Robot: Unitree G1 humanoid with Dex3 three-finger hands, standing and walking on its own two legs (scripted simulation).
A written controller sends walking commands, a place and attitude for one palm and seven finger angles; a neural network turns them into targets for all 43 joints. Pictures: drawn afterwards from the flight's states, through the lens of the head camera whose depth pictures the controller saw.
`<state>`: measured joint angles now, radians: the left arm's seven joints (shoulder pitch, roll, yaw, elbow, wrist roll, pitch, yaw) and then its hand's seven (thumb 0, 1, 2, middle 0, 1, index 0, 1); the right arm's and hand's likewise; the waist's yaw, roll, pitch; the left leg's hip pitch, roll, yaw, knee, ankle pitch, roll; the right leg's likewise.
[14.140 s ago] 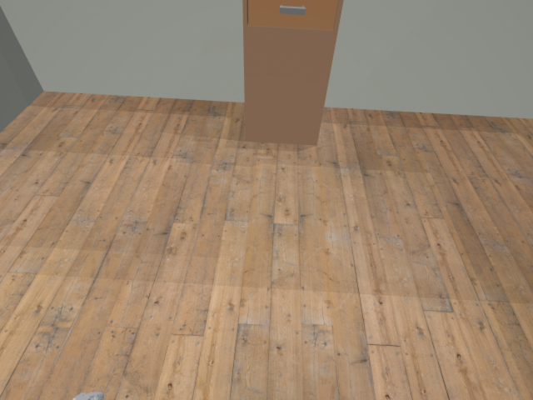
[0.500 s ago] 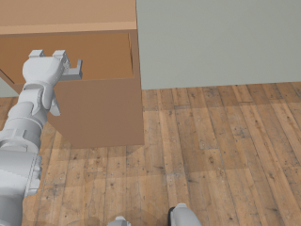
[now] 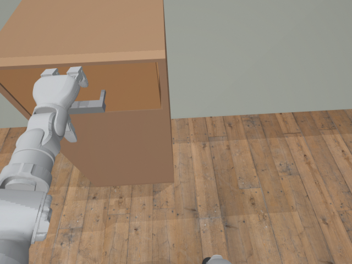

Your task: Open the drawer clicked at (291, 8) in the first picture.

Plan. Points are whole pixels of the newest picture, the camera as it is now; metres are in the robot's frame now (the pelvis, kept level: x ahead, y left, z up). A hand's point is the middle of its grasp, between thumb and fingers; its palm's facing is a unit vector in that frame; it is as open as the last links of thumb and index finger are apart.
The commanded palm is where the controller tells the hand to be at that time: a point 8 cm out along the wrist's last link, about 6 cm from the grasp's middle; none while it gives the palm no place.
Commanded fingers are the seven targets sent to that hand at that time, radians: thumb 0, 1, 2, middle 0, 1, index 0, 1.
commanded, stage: lift the fingers back up to retry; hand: left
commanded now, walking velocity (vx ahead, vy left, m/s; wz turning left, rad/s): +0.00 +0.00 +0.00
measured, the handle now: (84, 100) +0.52 +0.24 +0.03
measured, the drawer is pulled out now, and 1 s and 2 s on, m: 0.00 0.00 0.00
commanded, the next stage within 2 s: re-aim the fingers above the handle in 0.26 s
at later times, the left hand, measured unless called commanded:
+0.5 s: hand (68, 105) +0.46 +0.25 +0.08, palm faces -0.02 +0.01 -1.00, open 13.8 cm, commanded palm +0.45 +0.25 +0.14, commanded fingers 0.00 -0.50 0.30 -0.30 -1.20 -0.30 -1.20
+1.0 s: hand (64, 105) +0.46 +0.26 +0.08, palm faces -0.04 +0.02 -1.00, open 13.8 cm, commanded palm +0.45 +0.26 +0.14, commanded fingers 0.00 -0.50 0.30 -0.30 -1.20 -0.30 -1.20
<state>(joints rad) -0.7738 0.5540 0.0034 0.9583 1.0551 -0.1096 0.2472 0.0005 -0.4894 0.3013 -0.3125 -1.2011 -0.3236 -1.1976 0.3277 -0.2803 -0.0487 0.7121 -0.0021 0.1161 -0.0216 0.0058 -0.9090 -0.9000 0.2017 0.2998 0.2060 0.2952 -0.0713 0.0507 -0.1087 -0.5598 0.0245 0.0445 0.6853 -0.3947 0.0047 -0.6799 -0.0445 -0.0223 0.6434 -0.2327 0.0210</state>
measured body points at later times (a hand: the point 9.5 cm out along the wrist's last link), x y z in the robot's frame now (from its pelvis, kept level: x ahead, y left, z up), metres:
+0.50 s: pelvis +0.02 -0.01 +0.01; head +0.09 -0.02 +0.45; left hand +0.46 +0.24 +0.14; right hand +0.10 -0.28 -0.13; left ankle -0.05 +0.11 -0.72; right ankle +0.04 -0.14 -0.72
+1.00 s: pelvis +0.01 -0.01 +0.01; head +0.08 -0.02 +0.45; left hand +0.46 +0.25 +0.14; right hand +0.05 -0.29 -0.13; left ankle -0.05 +0.11 -0.72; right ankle +0.04 -0.14 -0.72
